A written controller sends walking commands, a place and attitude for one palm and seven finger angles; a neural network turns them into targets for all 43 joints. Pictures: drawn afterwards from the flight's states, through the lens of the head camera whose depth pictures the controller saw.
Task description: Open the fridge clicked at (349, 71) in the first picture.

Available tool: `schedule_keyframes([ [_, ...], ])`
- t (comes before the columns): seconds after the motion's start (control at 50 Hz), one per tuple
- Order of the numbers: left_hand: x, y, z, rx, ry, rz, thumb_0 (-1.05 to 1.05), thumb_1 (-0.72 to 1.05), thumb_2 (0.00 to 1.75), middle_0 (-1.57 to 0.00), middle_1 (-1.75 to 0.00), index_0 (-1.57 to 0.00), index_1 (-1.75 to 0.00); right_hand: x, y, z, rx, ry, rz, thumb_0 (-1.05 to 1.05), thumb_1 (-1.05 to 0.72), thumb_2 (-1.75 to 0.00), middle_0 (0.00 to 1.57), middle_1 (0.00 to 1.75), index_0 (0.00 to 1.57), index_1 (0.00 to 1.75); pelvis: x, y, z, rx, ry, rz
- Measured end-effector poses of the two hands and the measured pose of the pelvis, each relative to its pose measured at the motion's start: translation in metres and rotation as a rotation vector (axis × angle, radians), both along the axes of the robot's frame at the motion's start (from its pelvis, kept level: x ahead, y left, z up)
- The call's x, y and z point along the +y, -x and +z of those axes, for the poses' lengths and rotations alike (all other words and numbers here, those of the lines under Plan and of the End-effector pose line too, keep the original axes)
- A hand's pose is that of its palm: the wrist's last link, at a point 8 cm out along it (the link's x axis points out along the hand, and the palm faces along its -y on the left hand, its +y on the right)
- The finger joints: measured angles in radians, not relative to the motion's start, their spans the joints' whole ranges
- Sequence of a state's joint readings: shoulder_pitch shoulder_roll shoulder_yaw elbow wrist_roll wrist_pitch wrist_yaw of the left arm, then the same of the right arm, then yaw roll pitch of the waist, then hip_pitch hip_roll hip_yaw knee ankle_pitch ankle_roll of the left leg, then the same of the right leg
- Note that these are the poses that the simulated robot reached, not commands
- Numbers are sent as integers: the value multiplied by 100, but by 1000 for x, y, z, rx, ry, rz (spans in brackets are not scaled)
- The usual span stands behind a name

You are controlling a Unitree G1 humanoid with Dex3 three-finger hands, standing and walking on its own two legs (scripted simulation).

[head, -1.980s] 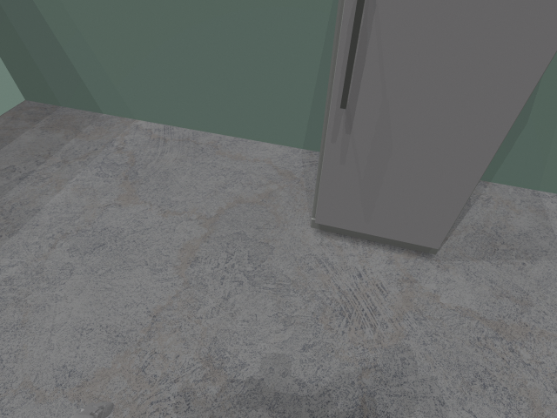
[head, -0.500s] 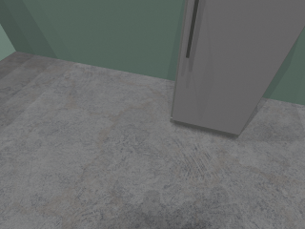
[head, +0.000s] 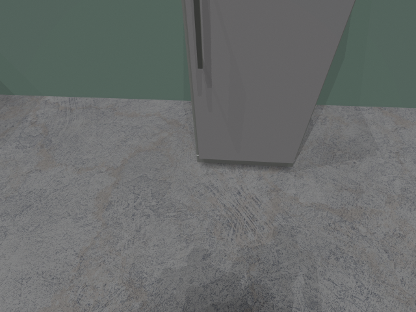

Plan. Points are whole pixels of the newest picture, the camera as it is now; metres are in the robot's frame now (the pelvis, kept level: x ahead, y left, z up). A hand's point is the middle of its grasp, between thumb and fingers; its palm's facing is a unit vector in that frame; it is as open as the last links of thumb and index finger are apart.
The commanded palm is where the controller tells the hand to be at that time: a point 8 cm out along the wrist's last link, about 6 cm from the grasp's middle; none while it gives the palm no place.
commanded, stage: walk to a spot facing it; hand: left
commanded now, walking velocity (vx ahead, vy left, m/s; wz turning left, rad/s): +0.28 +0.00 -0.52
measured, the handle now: (197, 9) +0.95 +0.10 +0.15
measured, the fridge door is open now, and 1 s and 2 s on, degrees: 0 0 0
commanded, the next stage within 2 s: turn to face it in 0.20 s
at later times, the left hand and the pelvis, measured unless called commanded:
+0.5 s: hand (121, 297) +0.17 +0.23 -0.18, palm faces -0.05 -0.98 -0.18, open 7.4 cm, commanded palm none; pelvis +0.17 +0.04 +0.00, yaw -9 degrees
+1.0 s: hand (127, 249) +0.27 +0.23 -0.15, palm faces -0.07 -0.97 -0.21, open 7.3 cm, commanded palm none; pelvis +0.23 +0.06 +0.02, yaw -6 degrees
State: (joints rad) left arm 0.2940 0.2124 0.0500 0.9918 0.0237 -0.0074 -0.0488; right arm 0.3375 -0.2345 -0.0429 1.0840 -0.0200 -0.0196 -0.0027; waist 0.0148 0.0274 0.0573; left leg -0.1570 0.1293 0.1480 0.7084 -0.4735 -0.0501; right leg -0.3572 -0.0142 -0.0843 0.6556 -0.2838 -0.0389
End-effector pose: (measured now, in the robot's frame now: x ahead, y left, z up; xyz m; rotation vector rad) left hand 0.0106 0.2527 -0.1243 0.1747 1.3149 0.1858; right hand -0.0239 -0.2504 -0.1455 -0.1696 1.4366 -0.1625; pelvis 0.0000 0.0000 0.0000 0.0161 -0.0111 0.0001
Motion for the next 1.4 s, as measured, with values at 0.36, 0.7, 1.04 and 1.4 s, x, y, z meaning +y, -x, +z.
schedule_keyframes([
  [0.36, -12, -100, 7, 58, 40, -74, 0, 90, 90, -20, -30, -21, -30, 17, -230, 49, -395, 4, -45, 1, -91, -90, 20, 30, 20, 30, 11, -111, 22, 13, 34, -143],
  [0.7, 39, -246, -7, 8, 68, -132, 0, 91, 90, -20, -29, -20, -30, 80, -236, 45, -186, 70, -131, -2, -95, -90, 21, 30, 20, 30, 70, -202, 23, 2, 46, -146],
  [1.04, 24, -255, 5, 27, 23, -85, 0, 91, 90, -20, -29, -20, -30, 98, -211, 15, -11, -67, -172, 1, -91, -90, 20, 30, 20, 30, 55, -237, 21, 19, 12, -90],
  [1.4, 34, -238, -19, 353, 149, 22, 1, 91, 90, -20, -29, -20, -30, 98, -382, 28, -193, 56, -80, 1, -91, -90, 20, 30, 20, 30, 86, -342, 7, 5, 28, -89],
])
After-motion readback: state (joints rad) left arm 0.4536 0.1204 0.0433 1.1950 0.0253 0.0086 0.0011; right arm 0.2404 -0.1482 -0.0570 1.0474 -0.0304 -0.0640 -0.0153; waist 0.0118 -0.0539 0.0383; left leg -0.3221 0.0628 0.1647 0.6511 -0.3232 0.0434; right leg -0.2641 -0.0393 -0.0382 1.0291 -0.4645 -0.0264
